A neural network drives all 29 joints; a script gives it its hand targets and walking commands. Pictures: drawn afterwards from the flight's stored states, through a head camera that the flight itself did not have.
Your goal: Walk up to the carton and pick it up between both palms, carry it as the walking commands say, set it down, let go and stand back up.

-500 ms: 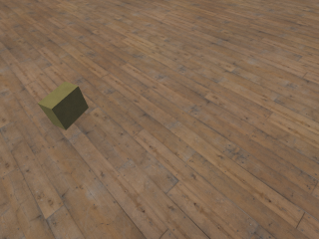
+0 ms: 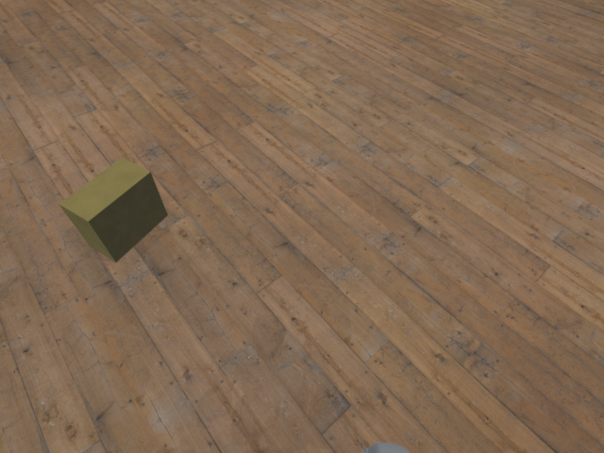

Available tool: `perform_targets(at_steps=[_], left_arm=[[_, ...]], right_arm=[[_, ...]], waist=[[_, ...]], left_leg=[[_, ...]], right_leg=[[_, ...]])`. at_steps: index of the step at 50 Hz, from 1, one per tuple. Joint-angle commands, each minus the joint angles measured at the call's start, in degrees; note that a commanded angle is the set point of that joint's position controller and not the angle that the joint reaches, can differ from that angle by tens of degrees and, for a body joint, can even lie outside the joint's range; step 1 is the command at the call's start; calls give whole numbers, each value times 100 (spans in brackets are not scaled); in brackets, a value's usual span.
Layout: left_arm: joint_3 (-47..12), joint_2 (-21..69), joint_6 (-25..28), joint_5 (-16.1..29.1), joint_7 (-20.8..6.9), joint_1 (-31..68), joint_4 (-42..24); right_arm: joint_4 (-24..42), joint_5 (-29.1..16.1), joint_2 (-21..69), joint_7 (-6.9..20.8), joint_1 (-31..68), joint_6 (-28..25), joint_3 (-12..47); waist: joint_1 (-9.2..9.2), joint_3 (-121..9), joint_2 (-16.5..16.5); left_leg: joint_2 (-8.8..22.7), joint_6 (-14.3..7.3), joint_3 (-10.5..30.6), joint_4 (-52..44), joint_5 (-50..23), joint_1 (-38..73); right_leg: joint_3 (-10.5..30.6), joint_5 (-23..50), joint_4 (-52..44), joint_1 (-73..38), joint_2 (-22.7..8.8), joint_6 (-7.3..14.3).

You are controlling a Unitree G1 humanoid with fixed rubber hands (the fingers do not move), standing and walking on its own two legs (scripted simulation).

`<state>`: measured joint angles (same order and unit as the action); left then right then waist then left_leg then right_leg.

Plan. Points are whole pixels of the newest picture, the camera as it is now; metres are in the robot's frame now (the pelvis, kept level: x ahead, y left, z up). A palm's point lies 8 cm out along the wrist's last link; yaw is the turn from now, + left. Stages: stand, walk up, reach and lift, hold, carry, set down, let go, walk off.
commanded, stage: walk up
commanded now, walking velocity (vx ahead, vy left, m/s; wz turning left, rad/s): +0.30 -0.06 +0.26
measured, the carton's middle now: (119, 210) +1.02 +0.75 -0.64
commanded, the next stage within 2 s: none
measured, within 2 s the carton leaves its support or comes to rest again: neither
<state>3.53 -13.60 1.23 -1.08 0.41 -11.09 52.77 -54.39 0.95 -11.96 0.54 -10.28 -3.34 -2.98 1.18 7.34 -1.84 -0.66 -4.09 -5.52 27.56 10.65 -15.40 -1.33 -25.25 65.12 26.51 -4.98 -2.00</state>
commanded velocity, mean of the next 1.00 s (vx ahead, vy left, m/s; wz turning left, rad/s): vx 0.20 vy -0.02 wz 0.25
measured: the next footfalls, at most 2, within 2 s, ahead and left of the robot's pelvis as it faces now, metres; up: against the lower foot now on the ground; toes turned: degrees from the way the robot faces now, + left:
right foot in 0.32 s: +0.20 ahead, -0.16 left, +0.00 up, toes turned +0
left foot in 0.74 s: +0.34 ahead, +0.14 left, +0.00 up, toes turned +13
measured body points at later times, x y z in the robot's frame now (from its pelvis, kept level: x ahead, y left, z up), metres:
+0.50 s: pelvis +0.16 -0.04 +0.01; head +0.18 -0.05 +0.46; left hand +0.16 +0.23 -0.13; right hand +0.29 -0.30 -0.13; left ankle +0.15 +0.09 -0.67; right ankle +0.16 -0.16 -0.74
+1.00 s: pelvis +0.24 +0.03 +0.00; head +0.29 +0.07 +0.44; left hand +0.31 +0.33 -0.14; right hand +0.37 -0.20 -0.13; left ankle +0.30 +0.13 -0.74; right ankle +0.32 -0.10 -0.68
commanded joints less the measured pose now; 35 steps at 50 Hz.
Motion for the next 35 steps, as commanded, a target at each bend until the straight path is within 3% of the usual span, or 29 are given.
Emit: perform_targets(at_steps=[1, 6, 9, 12, 14, 15, 16, 17, 18, 19, 20, 21, 22, 23, 24, 27, 29, 32, 34, 35], left_arm=[[81, -191, -146, -36, -47, -357, -193], [44, -281, -180, -66, -172, 855, -434], [3, -306, -141, -38, -191, 1195, -458], [-6, -281, -93, 8, -160, 1265, -501], [17, -311, -24, 47, -89, 872, -401], [51, -376, 35, 66, -33, 337, -211], [111, -598, 98, 10, 23, -345, 20], [213, -1034, 145, -108, 66, -1010, 197], [297, -1421, 73, -91, 33, -1067, 140], [268, -1245, 52, -109, 15, -863, 217], [230, -986, 87, -71, -15, -645, 127], [166, -816, 108, -45, 15, -335, 65], [106, -752, 153, -21, 62, -240, 48], [62, -671, 205, 4, 69, -414, 83], [24, -545, 246, 13, 46, -586, 108], [-5, -571, 276, 23, 10, -895, 183], [5, -652, 279, 14, 3, -1013, 216], [22, -711, 257, -8, 22, -1121, 218], [32, -780, 173, 25, 98, -1161, 265], [30, -852, 106, 86, 150, -1142, 300]], right_arm=[[230, 22, -890, 7, -302, -109, -160], [81, 26, -947, -11, -882, -61, -150], [44, 41, -1000, -21, -1044, -33, -163], [-27, 67, -1055, -44, -1136, 18, -194], [-44, 84, -1061, -67, -1043, 68, -214], [-16, 77, -1048, -78, -909, 98, -225], [93, 50, -943, -81, -710, 104, -227], [340, 40, -701, -61, -466, 88, -214], [601, 27, -644, -81, -453, 126, -206], [551, 114, -744, -83, -371, 148, -216], [552, 123, -829, -23, -298, 172, -255], [480, 106, -780, 28, -277, 201, -256], [450, 92, -768, 78, -273, 251, -282], [461, 100, -690, 122, -216, 287, -288], [500, 104, -612, 158, -147, 301, -285], [755, 129, -410, 242, 461, 353, -230], [830, 94, -314, 232, 701, 366, -186], [864, 26, -311, 182, 808, 340, -137], [806, 24, -383, 126, 735, 319, -124], [716, 39, -434, 81, 537, 294, -128]], waist=[[-15, -963, 751], [-247, -655, 747], [-298, -544, 789], [-325, -567, 827], [-138, -756, 764], [97, -926, 597], [380, -1208, 318], [617, -1208, -888], [612, -1179, -1530], [460, -848, -1089], [355, -665, -730], [203, -407, -627], [95, -325, -554], [79, -365, -464], [92, -498, -517], [201, -357, -583], [226, -260, -465], [232, -327, -757], [187, -393, -858], [43, -477, -730]], left_leg=[[1497, -827, 1399, -1208, -2651, 584], [1455, -789, 1657, -1807, -640, 699], [1403, -723, 1558, -1827, -826, 743], [1399, -647, 1525, -1549, -1512, 863], [1282, -466, 1415, -1027, -2028, 759], [1072, -275, 1241, -540, -1704, 379], [762, -25, 1098, 49, -632, -447], [186, 240, 677, 1467, 1511, -1756], [150, 264, 406, 2539, 2553, -2595], [363, 336, 637, 3034, 2477, -2367], [543, 361, 708, 3149, 1985, -2381], [611, 442, 704, 3133, 1561, -2178], [615, 544, 621, 3240, 1317, -2025], [604, 600, 529, 3298, 1148, -1945], [614, 606, 468, 3176, 985, -1851], [677, 599, 429, 2361, 457, -1734], [624, 619, 306, 1806, 219, -1400], [446, 580, 156, 1109, -19, -677], [312, 486, 104, 615, -23, -268], [227, 414, -29, 130, -285, 178]], right_leg=[[61, 413, -445, -16, -110, -32], [44, 997, -1639, 268, -85, 58], [-42, 1099, -2316, 24, 9, 100], [-107, 912, -2860, -329, 83, 113], [-157, 1018, -3563, -1093, 128, 169], [-258, 1201, -4213, -1972, 145, 231], [113, 1166, -4452, -3215, -227, 364], [1477, 1038, -5074, -4168, -1382, 645], [2514, 163, -5408, -4044, -2330, 1265], [2397, 648, -5527, -3285, -2163, 1417], [1959, 42, -5683, -3019, -1849, 1305], [1392, 830, -5728, -2620, -1607, 1192], [920, 2145, -5562, -2405, -1509, 1132], [611, 3005, -5420, -2326, -1410, 1118], [409, 3047, -5393, -2357, -1292, 1095], [613, 2195, -5461, -2166, -1231, 1101], [681, 2797, -5341, -2011, -1227, 1067], [466, 3540, -5177, -1881, -1091, 843], [65, 3860, -4917, -1941, -1032, 672], [-321, 3952, -4418, -1852, -910, 534]])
